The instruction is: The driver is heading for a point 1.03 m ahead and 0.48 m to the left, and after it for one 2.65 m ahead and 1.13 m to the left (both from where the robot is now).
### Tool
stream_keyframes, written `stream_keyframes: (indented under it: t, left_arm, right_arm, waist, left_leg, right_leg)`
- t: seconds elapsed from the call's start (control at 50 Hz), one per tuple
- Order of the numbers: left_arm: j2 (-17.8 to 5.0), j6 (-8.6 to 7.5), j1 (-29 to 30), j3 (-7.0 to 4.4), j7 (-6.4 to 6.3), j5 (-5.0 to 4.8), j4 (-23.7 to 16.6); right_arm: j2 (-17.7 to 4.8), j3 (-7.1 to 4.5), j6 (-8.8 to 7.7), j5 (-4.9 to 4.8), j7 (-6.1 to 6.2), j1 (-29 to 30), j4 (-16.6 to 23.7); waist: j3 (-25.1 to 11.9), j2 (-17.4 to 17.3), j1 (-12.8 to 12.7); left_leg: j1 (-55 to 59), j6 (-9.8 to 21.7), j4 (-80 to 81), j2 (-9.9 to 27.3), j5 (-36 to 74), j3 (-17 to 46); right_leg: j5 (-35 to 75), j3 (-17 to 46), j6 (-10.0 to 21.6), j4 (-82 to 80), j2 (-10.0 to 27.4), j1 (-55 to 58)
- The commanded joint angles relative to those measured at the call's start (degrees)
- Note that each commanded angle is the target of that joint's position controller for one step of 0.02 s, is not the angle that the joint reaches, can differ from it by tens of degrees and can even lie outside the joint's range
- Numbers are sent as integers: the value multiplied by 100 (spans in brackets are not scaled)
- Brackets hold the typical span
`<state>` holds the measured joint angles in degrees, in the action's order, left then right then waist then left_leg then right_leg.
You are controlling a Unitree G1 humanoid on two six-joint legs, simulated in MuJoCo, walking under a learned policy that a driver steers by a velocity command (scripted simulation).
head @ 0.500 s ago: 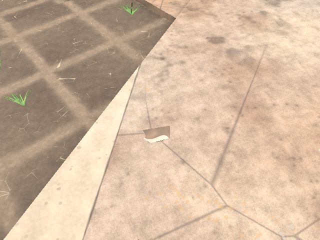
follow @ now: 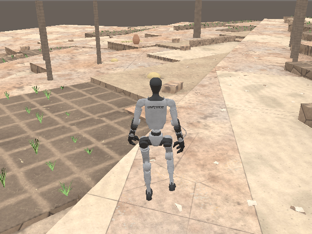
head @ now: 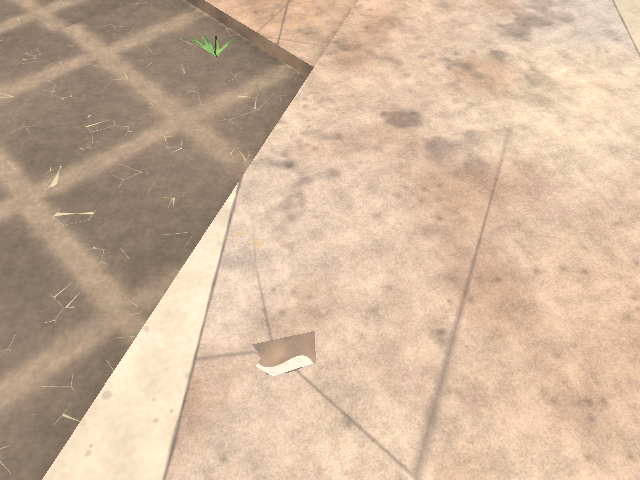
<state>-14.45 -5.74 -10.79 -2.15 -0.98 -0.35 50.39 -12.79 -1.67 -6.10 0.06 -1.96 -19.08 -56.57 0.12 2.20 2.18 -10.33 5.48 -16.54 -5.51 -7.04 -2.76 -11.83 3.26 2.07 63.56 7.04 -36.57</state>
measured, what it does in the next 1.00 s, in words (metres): walks ahead, turning left: right foot, then left foot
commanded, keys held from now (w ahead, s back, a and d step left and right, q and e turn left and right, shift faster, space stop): w+q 1.00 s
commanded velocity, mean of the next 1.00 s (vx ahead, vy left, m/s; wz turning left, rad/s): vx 0.50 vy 0.00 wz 0.51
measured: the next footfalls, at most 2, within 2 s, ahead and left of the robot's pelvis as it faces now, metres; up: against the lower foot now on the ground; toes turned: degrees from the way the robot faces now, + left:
right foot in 0.26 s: +0.31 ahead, -0.15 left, +0.00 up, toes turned +9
left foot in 0.80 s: +0.50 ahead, +0.19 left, +0.00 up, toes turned +30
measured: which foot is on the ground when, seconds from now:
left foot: down 0.00-0.28, up 0.30-0.78, down 0.80-1.00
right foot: up 0.00-0.24, down 0.26-0.82, up 0.84-1.00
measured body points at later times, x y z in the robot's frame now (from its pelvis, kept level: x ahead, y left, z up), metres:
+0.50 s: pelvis +0.26 -0.05 +0.00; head +0.27 -0.06 +0.45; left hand +0.24 +0.22 -0.12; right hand +0.44 -0.29 -0.12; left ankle +0.26 +0.11 -0.65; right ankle +0.27 -0.16 -0.74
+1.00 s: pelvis +0.47 +0.11 -0.01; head +0.49 +0.14 +0.44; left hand +0.44 +0.42 -0.12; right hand +0.70 -0.07 -0.11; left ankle +0.46 +0.17 -0.74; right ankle +0.57 -0.05 -0.65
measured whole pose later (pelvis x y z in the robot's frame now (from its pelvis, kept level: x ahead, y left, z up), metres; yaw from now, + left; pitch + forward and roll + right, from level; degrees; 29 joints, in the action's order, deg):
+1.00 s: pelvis +0.47 +0.11 -0.01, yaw +34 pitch +2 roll -1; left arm -16.8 -6.6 -8.7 -3.7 -0.5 0.1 44.8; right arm -14.7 -4.3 -3.0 -0.5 -1.9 -16.2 -41.6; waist 2.2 1.7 0.9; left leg -16.6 6.6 -24.6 -6.3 -9.5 1.1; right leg -16.7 3.2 -0.5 65.5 6.5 -33.7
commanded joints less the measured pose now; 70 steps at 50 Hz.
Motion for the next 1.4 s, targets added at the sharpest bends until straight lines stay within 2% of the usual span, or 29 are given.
stream_keyframes:
  t: [0.02, 0.16, 0.24, 0.26, 0.28, 0.3, 0.32, 0.34, 0.36, 0.4, 0.56, 0.7, 0.76, 0.8, 0.82, 0.84, 0.86, 0.88, 0.9, 0.94, 1.02, 1.12, 1.24, 1.3, 1.32, 1.34, 1.36, 1.38, 1.4]
  left_arm:
    - [-244, -6, -48, -61, -49, 73, -322]
    - [-319, -125, 1312, -38, 100, -81, -710]
    - [-711, -242, 564, -212, 124, -88, -580]
    - [-987, -283, -290, -327, 86, -20, -409]
    - [-1441, -261, -1198, -449, 38, 41, -305]
    - [-1610, -198, -1403, -483, 84, 87, -228]
    - [-926, -219, -998, -316, 105, 88, -395]
    - [-617, -211, -667, -230, 114, 42, -469]
    - [-547, -193, -292, -198, 141, 47, -498]
    - [-409, -170, -60, -166, 146, 70, -429]
    - [-769, -137, -412, -328, 32, 104, -142]
    - [-1031, 42, -859, -412, -9, -49, 29]
    - [-1287, 146, -722, -479, -34, -100, -25]
    - [-1289, 215, -616, -459, -71, -111, -89]
    - [-809, 153, -782, -299, -51, 132, -270]
    - [-368, -91, -1022, -134, 17, 85, -620]
    - [-884, -295, -295, -244, 85, -150, -735]
    - [-884, -354, -78, -239, 104, -252, -831]
    - [-850, -351, -97, -237, 51, -133, -738]
    - [-919, -202, -307, -326, 25, 19, -669]
    - [-668, -5, 55, -291, -1, 140, -918]
    - [-466, -58, 1097, -188, 81, 107, -1230]
    - [-618, -229, 1610, -202, 299, 25, -1480]
    - [-792, -311, 1061, -295, 298, 39, -1412]
    - [-975, -335, 449, -380, 267, 97, -1289]
    - [-1253, -325, -476, -452, 233, 155, -1202]
    - [-1604, -254, -1245, -590, 262, 186, -908]
    - [-1088, -216, -1287, -463, 300, -39, -878]
    - [-764, -169, -980, -373, 273, -85, -930]
  right_arm:
    - [-806, -145, -77, -22, 132, 240, 395]
    - [-975, -227, 64, -172, 254, -500, 314]
    - [-950, -266, 175, -148, 307, -364, 419]
    - [-709, -187, 167, -106, 291, -220, 553]
    - [-306, -80, 127, -50, 294, -240, 768]
    - [-124, -12, 32, -203, 276, -750, 966]
    - [-767, -158, 29, -297, 291, -699, 837]
    - [-912, -219, 62, -287, 283, -312, 879]
    - [-786, -226, 103, -235, 293, -172, 895]
    - [-626, -275, 214, -185, 252, -70, 972]
    - [-394, -255, 343, -160, 114, 846, 1533]
    - [-356, -202, 345, -160, -147, 2039, 2148]
    - [-604, -337, 384, -143, -184, 1693, 2217]
    - [-1175, -676, 415, -159, -89, 20, 1778]
    - [-1768, -840, 462, -173, 59, -619, 1631]
    - [-2117, -812, 372, -132, 38, -338, 1868]
    - [-1617, -675, 303, -68, -14, -482, 1836]
    - [-1312, -592, 244, -62, -20, -285, 1784]
    - [-1078, -515, 213, -107, -24, 172, 1866]
    - [-817, -417, 208, -33, 1, 729, 2034]
    - [-1027, -475, 160, -62, 132, 421, 1959]
    - [-1051, -473, 251, -125, 271, -120, 1788]
    - [-1039, -458, 355, -158, 333, -520, 1582]
    - [-1057, -460, 407, -145, 342, -452, 1541]
    - [-944, -413, 396, -124, 319, -319, 1599]
    - [-779, -326, 378, -33, 295, -200, 1730]
    - [-438, -234, 316, -203, 288, -1068, 1694]
    - [-780, -246, 253, -206, 276, -1042, 1630]
    - [-1115, -338, 243, -222, 257, -366, 1699]
  waist:
    - [337, -407, -272]
    - [294, -610, 174]
    - [-36, -757, -334]
    - [-632, -550, -716]
    - [-1481, 461, -954]
    - [-1874, 2152, -657]
    - [-1325, 1156, -643]
    - [-776, 583, -603]
    - [-506, 191, -428]
    - [-137, 363, -234]
    - [170, 121, -337]
    - [555, 121, -643]
    - [149, 392, -275]
    - [-743, 202, 617]
    - [-1201, -972, 614]
    - [-2090, -1770, 85]
    - [-1977, -938, 493]
    - [-1231, -828, 349]
    - [-741, -241, 52]
    - [-445, -380, -351]
    - [-250, -409, -346]
    - [-57, -694, 54]
    - [48, -768, 254]
    - [-88, -1013, -35]
    - [-520, -961, -341]
    - [-1287, -508, -759]
    - [-2033, 1335, -580]
    - [-1715, 1343, -631]
    - [-831, 653, -733]
  left_leg:
    - [-677, 994, 1138, 1503, 218, 1402]
    - [-46, 711, 538, 1558, -167, 1635]
    - [123, 450, -465, 1498, -88, 1986]
    - [-355, 272, -1608, 1116, 61, 1761]
    - [-1654, -36, -3532, 481, -1040, 1024]
    - [-3288, -148, -4989, 137, -2683, 832]
    - [-3653, -149, -5727, 550, -2296, 1285]
    - [-3631, -140, -5776, 762, -1742, 1188]
    - [-3349, -202, -5594, 963, -1286, 1101]
    - [-3001, -264, -5207, 1218, -822, 1015]
    - [-3361, -416, -3680, 1238, 594, 815]
    - [-3232, -140, -2335, 1112, 413, 146]
    - [-2151, 176, -2177, 604, -419, -360]
    - [313, 562, -1606, 99, -85, -427]
    - [2053, 940, -1541, 1337, 289, 1467]
    - [3315, 2082, -355, 2532, -919, 4966]
    - [3170, 1808, 79, 2510, -987, 4865]
    - [2543, 1550, -3, 2315, -669, 3956]
    - [1545, 1298, -10, 2015, -115, 3199]
    - [311, 1089, 190, 1588, 555, 2425]
    - [-268, 1146, 384, 1327, 1334, 1951]
    - [-208, 772, 220, 1046, 833, 1814]
    - [463, 712, -364, 1373, 515, 2491]
    - [738, 587, -836, 1369, 1571, 2630]
    - [633, 436, -1543, 1096, 2119, 2419]
    - [-110, 226, -3027, 772, 1397, 1993]
    - [-2272, -244, -5058, -110, -1215, 1354]
    - [-3205, -260, -5752, 81, -2553, 1553]
    - [-3496, -261, -5971, 341, -2094, 1534]
  right_leg:
    - [868, -7, -202, -1135, 105, 2]
    - [1423, -36, -375, -3306, -407, 672]
    - [589, -71, -141, -3911, -506, 1943]
    - [489, 266, 125, -3878, -108, 3209]
    - [93, 1598, 520, -3998, 1072, 4933]
    - [-824, 3956, 1204, -4646, 1969, 5818]
    - [-1159, 3654, 1073, -4732, 1783, 5264]
    - [-725, 2543, 823, -4739, 1528, 4539]
    - [-183, 1871, 697, -4910, 1219, 3896]
    - [543, 946, 604, -5232, 864, 3205]
    - [1799, -552, 751, -5535, 816, 3286]
    - [1923, -1203, 549, -5251, 1073, 4027]
    - [4328, -1522, 384, -4230, 1057, 4142]
    - [4723, -1767, 96, -1925, 684, 3291]
    - [1035, -1714, -176, 60, 271, 1459]
    - [-2305, -532, -387, 1728, -876, -445]
    - [-1934, 273, -249, 2026, -611, -1057]
    - [-1441, 167, -101, 1752, -380, -1321]
    - [-959, 167, -75, 1246, -113, -967]
    - [-517, 194, -137, 532, 152, -130]
    - [203, 13, -435, -463, -28, -88]
    - [1685, 14, -457, -2502, -420, 22]
    - [1491, 47, -247, -3505, -646, 342]
    - [970, -178, 51, -3848, -797, 1195]
    - [1126, -84, 286, -3848, -642, 2166]
    - [1193, 716, 692, -3632, 188, 3638]
    - [126, 3109, 1719, -3921, 1302, 5659]
    - [-1129, 4110, 1680, -4529, 1565, 5642]
    - [-1379, 3405, 1419, -4657, 1359, 4873]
